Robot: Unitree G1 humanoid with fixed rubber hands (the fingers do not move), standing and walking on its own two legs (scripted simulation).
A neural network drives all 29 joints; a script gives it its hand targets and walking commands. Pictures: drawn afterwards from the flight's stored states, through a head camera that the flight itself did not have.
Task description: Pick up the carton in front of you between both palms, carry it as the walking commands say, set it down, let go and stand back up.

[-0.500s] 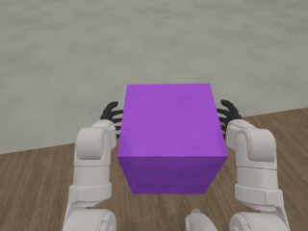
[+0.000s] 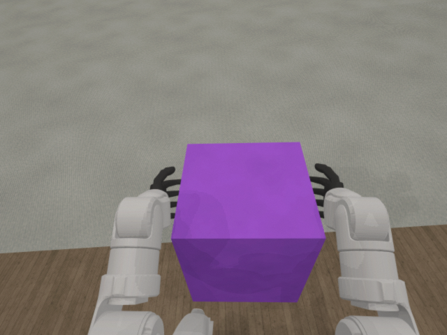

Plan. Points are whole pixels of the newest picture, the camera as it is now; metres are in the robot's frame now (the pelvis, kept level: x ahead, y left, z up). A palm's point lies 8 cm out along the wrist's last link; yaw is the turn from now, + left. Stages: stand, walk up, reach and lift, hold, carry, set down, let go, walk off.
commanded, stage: carry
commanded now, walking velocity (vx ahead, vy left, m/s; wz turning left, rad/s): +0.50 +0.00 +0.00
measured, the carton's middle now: (243, 225) +0.34 +0.02 +0.00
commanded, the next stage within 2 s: none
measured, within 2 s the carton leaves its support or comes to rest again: neither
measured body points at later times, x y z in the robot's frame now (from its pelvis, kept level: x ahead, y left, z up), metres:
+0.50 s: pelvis +0.29 +0.05 -0.06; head +0.34 +0.06 +0.39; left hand +0.67 +0.17 +0.02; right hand +0.64 -0.13 +0.03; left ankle +0.28 +0.08 -0.78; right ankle +0.34 -0.12 -0.71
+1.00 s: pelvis +0.60 +0.01 -0.11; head +0.62 +0.00 +0.34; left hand +0.94 +0.18 -0.04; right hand +0.96 -0.12 -0.04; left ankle +0.61 +0.16 -0.76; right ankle +0.61 -0.01 -0.83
